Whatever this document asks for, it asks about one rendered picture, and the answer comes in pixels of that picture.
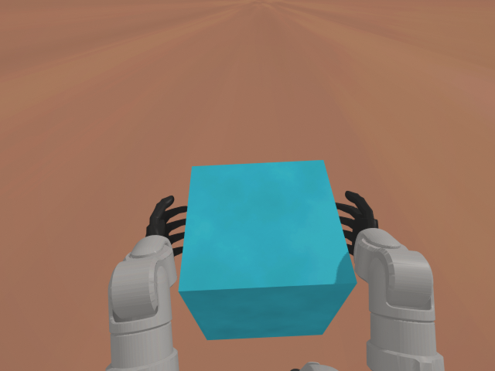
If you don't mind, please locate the robot left hand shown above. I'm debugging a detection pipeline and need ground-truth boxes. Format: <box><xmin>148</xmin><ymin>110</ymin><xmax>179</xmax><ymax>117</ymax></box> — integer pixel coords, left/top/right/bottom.
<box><xmin>145</xmin><ymin>196</ymin><xmax>187</xmax><ymax>256</ymax></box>

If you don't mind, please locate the left robot forearm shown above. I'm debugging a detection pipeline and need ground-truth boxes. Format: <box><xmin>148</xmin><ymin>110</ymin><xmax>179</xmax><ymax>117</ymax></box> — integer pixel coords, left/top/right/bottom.
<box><xmin>105</xmin><ymin>235</ymin><xmax>179</xmax><ymax>371</ymax></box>

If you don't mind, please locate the robot right hand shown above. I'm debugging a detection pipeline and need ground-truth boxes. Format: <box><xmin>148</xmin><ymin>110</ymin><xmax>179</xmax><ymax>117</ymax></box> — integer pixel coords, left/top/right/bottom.
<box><xmin>335</xmin><ymin>191</ymin><xmax>378</xmax><ymax>255</ymax></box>

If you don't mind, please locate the right robot forearm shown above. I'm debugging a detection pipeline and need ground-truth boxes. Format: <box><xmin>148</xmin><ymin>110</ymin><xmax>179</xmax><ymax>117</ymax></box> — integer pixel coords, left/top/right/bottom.
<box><xmin>353</xmin><ymin>228</ymin><xmax>445</xmax><ymax>371</ymax></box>

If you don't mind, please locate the carton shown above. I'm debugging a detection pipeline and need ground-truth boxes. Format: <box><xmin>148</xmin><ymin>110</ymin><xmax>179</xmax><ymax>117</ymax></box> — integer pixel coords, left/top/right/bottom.
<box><xmin>179</xmin><ymin>160</ymin><xmax>357</xmax><ymax>340</ymax></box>

